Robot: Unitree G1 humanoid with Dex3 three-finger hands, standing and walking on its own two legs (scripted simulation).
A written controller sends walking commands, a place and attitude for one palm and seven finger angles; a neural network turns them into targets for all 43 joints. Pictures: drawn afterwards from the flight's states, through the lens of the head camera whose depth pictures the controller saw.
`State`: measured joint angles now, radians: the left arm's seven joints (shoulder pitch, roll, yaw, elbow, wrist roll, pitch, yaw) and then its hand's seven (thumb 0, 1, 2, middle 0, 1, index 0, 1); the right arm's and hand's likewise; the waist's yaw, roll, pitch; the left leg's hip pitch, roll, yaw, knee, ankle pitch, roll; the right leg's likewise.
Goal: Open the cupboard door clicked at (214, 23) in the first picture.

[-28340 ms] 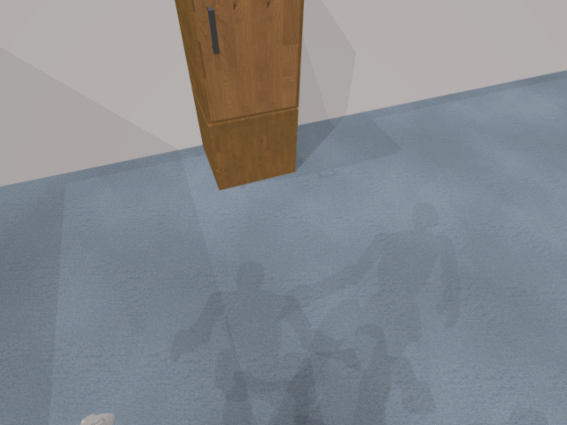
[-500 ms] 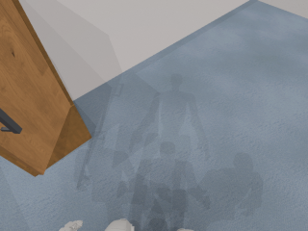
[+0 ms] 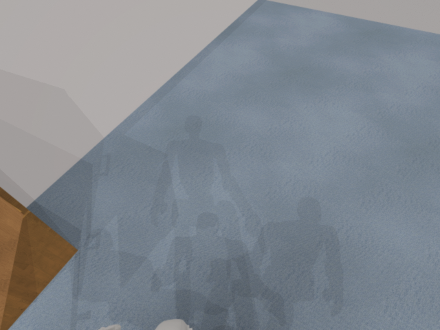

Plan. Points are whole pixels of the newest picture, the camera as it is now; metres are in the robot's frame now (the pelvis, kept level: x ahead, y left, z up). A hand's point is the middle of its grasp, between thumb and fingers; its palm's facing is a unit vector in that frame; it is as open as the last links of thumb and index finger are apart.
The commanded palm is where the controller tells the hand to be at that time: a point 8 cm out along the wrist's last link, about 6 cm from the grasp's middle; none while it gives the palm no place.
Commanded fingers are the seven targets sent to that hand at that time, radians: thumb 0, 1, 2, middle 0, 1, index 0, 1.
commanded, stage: walk to a spot facing it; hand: left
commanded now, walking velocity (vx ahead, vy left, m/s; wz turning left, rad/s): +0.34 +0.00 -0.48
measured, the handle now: out of the picture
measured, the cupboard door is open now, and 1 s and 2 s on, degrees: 44 44 44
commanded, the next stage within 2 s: turn to face it in 1.30 s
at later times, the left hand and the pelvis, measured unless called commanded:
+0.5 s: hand (154, 242) +0.32 +0.19 -0.15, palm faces -0.24 -0.96 -0.17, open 7.4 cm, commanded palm none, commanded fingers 0.00 0.90 0.90 -0.20 -0.30 -0.20 -0.30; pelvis +0.19 +0.02 +0.02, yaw -16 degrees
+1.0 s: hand (215, 185) +0.49 +0.05 -0.15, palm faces -0.33 -0.92 -0.23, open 7.1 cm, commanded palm none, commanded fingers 0.00 0.90 0.90 -0.20 -0.30 -0.20 -0.30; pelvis +0.38 -0.11 +0.01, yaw -23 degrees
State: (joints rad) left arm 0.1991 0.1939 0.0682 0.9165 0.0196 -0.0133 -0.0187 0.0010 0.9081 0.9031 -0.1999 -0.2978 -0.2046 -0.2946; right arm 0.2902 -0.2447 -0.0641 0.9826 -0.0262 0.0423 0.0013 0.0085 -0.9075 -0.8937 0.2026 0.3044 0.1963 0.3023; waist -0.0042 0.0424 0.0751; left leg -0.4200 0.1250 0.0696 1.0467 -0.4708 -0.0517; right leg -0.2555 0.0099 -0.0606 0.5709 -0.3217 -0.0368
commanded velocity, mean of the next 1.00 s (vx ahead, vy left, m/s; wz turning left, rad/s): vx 0.36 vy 0.00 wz -0.28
